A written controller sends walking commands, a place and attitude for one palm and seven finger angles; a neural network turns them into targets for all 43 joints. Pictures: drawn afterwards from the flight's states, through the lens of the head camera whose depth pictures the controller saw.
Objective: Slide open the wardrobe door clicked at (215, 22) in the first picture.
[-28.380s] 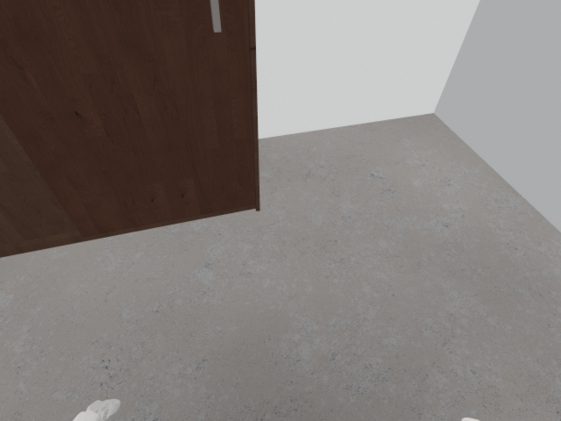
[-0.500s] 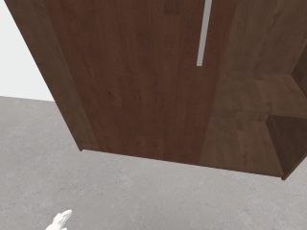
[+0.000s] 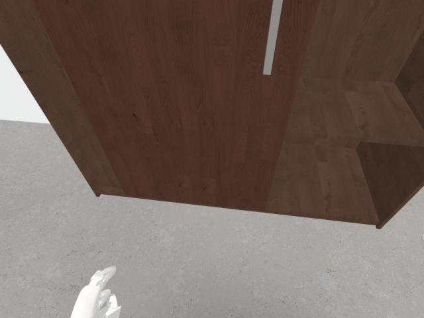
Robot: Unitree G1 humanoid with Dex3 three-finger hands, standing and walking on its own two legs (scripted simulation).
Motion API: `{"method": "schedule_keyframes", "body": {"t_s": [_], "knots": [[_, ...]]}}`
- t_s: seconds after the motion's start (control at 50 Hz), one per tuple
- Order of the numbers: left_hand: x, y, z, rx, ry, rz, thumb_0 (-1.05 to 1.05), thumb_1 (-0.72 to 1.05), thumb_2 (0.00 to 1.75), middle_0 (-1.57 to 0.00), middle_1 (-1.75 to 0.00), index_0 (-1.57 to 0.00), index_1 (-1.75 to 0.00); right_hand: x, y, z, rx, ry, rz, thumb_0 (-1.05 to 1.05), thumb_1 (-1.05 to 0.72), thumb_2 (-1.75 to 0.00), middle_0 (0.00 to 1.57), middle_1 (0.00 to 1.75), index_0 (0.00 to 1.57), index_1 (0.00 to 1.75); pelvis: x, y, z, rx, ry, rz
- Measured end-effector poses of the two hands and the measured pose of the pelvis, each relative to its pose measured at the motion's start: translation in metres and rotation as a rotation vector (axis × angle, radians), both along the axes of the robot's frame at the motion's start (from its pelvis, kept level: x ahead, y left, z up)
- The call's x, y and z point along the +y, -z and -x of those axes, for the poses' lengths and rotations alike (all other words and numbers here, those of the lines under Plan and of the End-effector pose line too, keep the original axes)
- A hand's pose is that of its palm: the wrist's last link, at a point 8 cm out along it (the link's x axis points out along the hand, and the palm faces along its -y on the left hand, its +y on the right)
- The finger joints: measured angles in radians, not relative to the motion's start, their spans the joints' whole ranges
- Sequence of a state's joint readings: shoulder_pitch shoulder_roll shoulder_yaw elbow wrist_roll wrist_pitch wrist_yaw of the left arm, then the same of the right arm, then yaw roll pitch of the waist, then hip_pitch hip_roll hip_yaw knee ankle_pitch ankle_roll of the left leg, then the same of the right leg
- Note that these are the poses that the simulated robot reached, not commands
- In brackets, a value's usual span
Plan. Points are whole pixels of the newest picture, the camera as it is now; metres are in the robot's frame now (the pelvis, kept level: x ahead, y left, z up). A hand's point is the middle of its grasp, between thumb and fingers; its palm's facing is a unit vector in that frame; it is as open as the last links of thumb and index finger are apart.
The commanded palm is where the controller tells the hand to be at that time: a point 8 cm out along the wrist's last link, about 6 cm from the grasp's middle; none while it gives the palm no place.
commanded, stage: stop stepping back and stand still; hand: right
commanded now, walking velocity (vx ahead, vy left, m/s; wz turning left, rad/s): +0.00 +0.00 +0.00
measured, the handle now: (274, 16) +0.73 -0.12 +0.25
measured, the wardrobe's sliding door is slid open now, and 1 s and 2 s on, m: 0.57 0.57 0.57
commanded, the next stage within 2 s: let the arm hang, fingers relaxed in 0.40 s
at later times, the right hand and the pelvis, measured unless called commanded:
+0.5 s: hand (413, 222) +0.23 -0.26 +0.16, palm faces +0.39 +0.81 -0.44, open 7.4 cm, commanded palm none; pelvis +0.02 +0.00 +0.01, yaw +1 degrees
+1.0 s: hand out of the picture -0.03 -0.21 -0.16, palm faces +0.02 +0.98 -0.21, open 7.1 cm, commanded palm none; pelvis -0.02 -0.01 +0.01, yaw -2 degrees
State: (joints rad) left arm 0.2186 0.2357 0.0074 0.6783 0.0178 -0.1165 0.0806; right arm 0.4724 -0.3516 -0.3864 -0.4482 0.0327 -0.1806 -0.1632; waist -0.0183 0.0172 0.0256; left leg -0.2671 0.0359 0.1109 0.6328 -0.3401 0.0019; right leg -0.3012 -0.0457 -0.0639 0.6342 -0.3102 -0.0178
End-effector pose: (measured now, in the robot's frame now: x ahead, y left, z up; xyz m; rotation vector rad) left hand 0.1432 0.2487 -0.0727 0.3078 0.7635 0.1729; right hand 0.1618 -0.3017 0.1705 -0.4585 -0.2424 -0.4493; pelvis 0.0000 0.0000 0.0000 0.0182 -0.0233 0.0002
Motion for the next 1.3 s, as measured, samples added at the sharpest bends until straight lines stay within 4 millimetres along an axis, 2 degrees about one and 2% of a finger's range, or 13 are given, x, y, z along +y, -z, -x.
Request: {"method": "schedule_keyframes", "body": {"t_s": [0.1,0.24,0.4,0.5,0.52,0.56,0.64,0.72,0.8,0.92,1.04,1.14,1.3], "knots": [[-0.009,-0.017,-0.025,-0.057,0.02,0.011,0.01,0.91,0.9,-0.2,-0.3,-0.2,-0.3,0.007,-0.016,-0.022,-0.03,-0.065,0.063,0.02,-0.89,-0.89,0.21,0.3,0.21,0.3,0.002,-0.006,-0.013,0.013,-0.003,0.012],[-0.022,-0.015,-0.049,-0.081,0.028,0.097,0.01,0.91,0.9,-0.2,-0.3,-0.21,-0.3,0.011,-0.033,-0.038,0.015,-0.091,0.15,0.02,-0.89,-0.89,0.21,0.3,0.21,0.3,0.003,-0.011,-0.026,0.047,-0.013,-0.002],[-0.02,-0.009,-0.043,-0.04,-0.001,0.099,0.01,0.91,0.9,-0.2,-0.3,-0.21,-0.3,0.004,-0.007,-0.034,0.136,-0.049,0.068,0.02,-0.89,-0.89,0.21,0.3,0.21,0.3,0.001,-0.012,-0.029,0.045,-0.016,0.005],[-0.016,-0.011,-0.031,-0.026,-0.001,0.069,0.01,0.91,0.9,-0.2,-0.3,-0.21,-0.3,0.007,-0.009,-0.024,0.09,-0.051,0.041,0.02,-0.89,-0.89,0.21,0.3,0.21,0.3,0.0,-0.012,-0.022,0.032,-0.01,0.003],[-0.015,-0.01,-0.03,-0.028,0.016,0.076,0.01,0.91,0.9,-0.2,-0.3,-0.21,-0.3,0.006,-0.004,-0.025,0.098,-0.065,0.044,0.02,-0.89,-0.89,0.21,0.3,0.21,0.3,-0.001,-0.012,-0.02,0.034,-0.002,0.001],[-0.01,0.0,-0.027,0.005,0.058,0.082,0.01,0.9,0.9,-0.2,-0.3,-0.21,-0.3,0.003,0.032,-0.032,0.244,-0.083,0.003,0.01,-0.89,-0.89,0.21,0.3,0.2,0.3,-0.005,-0.009,-0.013,0.04,0.011,0.0],[0.004,0.02,-0.012,0.08,0.045,0.082,0.01,0.9,0.9,-0.2,-0.3,-0.21,-0.3,0.006,0.144,-0.022,0.724,-0.069,-0.166,0.01,-0.9,-0.89,0.2,0.3,0.2,0.3,-0.012,-0.004,0.0,0.044,0.015,0.007],[0.01,0.031,0.024,0.187,0.005,0.072,0.01,0.91,0.9,-0.2,-0.3,-0.21,-0.3,0.036,0.236,0.033,1.112,-0.068,-0.324,0.01,-0.91,-0.89,0.2,0.3,0.2,0.3,-0.01,-0.004,0.009,0.038,0.016,0.018],[0.008,0.036,0.077,0.369,-0.031,0.049,0.01,0.91,0.9,-0.2,-0.3,-0.2,-0.3,0.073,0.293,0.099,1.363,-0.066,-0.495,0.01,-0.91,-0.89,0.2,0.3,0.2,0.3,-0.007,-0.005,0.015,0.027,0.023,0.017],[-0.005,0.041,0.146,0.61,-0.075,0.056,0.01,0.91,0.9,-0.2,-0.3,-0.2,-0.3,0.061,0.308,0.164,1.513,0.067,-0.577,-0.01,-0.98,-0.89,0.21,0.3,0.2,0.3,-0.005,-0.01,0.02,0.032,0.036,-0.005],[-0.022,0.051,0.171,0.675,-0.112,0.106,0.01,0.91,0.9,-0.2,-0.3,-0.2,-0.3,0.039,0.298,0.201,1.611,0.161,-0.56,0.0,-0.95,-0.89,0.21,0.3,0.2,0.3,-0.014,-0.013,0.02,0.032,0.029,-0.008],[-0.033,0.056,0.164,0.651,-0.119,0.135,0.01,0.91,0.9,-0.2,-0.3,-0.2,-0.3,0.023,0.291,0.2,1.617,0.193,-0.53,0.01,-0.92,-0.89,0.2,0.3,0.2,0.3,-0.021,-0.014,0.017,0.029,0.019,-0.002],[-0.035,0.055,0.128,0.564,-0.101,0.134,0.0,0.91,0.9,-0.2,-0.3,-0.21,-0.3,0.016,0.287,0.157,1.526,0.152,-0.501,0.01,-0.91,-0.89,0.2,0.3,0.2,0.3,-0.027,-0.017,0.01,0.021,0.008,0.007]]}}
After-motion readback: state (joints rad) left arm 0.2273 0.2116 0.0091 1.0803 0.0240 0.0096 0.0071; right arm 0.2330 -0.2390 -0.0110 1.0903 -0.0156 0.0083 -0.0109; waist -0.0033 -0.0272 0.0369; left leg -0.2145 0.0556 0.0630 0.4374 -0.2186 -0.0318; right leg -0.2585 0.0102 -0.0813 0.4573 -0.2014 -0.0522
